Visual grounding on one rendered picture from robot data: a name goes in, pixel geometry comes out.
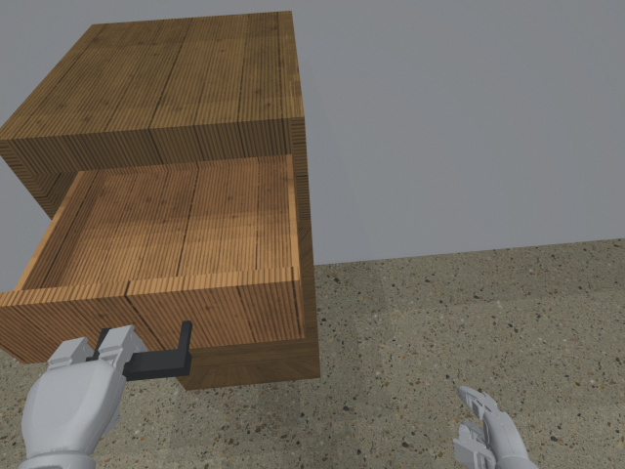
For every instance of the right robot hand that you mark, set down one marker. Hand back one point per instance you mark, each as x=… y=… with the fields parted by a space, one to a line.
x=482 y=448

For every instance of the handle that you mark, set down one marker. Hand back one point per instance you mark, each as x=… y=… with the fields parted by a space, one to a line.
x=155 y=364

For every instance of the drawer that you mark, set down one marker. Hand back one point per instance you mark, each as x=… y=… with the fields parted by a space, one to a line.
x=214 y=242

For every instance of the left robot hand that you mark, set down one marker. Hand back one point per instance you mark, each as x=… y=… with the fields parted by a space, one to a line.
x=75 y=403

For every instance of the cabinet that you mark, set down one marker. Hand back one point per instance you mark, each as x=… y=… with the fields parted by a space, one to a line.
x=142 y=93

